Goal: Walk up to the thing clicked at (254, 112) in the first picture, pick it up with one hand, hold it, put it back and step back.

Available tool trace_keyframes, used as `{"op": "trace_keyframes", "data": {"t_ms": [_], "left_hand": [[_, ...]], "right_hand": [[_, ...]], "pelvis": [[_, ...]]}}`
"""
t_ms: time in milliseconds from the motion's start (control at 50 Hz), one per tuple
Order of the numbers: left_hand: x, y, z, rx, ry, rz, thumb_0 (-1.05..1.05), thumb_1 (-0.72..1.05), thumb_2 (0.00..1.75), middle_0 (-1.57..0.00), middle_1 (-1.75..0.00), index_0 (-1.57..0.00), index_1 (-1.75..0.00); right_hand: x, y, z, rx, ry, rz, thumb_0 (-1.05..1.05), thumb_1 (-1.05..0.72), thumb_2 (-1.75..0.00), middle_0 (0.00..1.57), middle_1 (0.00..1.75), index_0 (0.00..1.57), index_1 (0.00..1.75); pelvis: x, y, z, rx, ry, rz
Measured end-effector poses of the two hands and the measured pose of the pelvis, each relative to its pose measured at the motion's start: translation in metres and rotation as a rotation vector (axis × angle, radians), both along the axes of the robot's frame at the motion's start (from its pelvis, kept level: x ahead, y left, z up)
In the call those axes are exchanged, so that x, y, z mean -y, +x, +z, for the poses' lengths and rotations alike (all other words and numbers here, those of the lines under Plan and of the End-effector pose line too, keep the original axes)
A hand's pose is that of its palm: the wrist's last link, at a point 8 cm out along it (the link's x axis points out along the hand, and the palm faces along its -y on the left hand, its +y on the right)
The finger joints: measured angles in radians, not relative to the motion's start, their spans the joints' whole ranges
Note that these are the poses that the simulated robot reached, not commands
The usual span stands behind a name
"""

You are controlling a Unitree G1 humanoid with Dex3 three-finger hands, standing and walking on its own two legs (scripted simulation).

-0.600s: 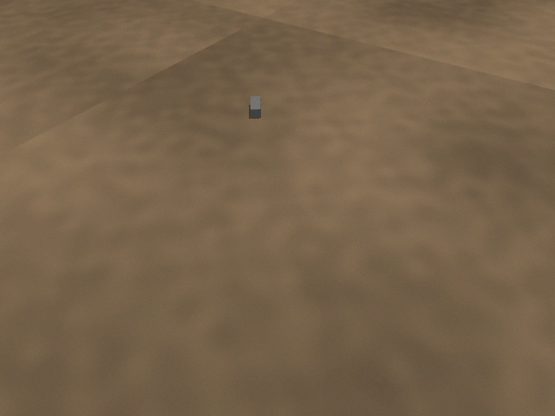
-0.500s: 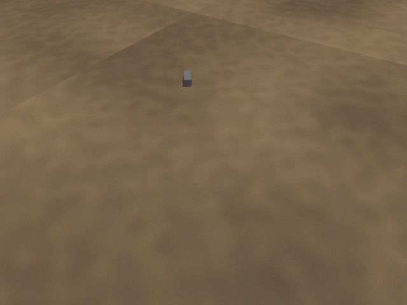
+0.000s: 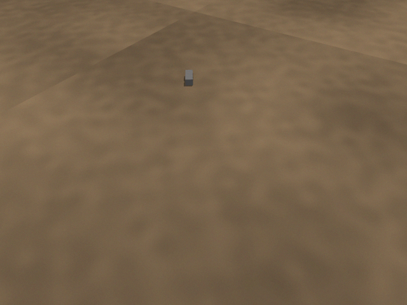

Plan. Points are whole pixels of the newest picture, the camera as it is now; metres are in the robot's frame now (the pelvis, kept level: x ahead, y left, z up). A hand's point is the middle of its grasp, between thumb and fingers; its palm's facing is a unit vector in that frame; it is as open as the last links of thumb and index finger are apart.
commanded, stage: stand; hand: left
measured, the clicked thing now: (189, 77) +2.08 +0.19 -0.75
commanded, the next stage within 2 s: walk up in 0.52 s
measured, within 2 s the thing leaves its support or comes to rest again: neither
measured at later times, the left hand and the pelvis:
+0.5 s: hand out of the picture +0.08 +0.25 -0.16, palm faces -0.02 -0.94 -0.34, open 7.4 cm; pelvis +0.00 +0.00 +0.00, yaw +0 degrees
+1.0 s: hand (90, 275) +0.22 +0.28 -0.12, palm faces -0.27 -0.79 -0.56, open 7.4 cm; pelvis +0.14 -0.02 -0.02, yaw -21 degrees
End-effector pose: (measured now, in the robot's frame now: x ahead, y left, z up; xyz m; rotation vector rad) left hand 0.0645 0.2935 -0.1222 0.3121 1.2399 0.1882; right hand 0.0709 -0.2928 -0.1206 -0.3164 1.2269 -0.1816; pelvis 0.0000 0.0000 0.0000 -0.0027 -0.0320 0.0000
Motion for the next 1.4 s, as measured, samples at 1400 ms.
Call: {"op": "trace_keyframes", "data": {"t_ms": [1400], "left_hand": [[0.004, 0.62, 0.004, 0.143, 0.171, -0.699, 0.01, 0.91, 0.9, -0.2, -0.3, -0.2, -0.3]], "right_hand": [[-0.02, 0.229, 0.01, 0.123, -0.075, -0.592, 0.01, -0.91, -0.9, 0.2, 0.3, 0.2, 0.3]], "pelvis": [[-0.048, 0.412, -0.03, -0.036, 0.002, -0.591]]}}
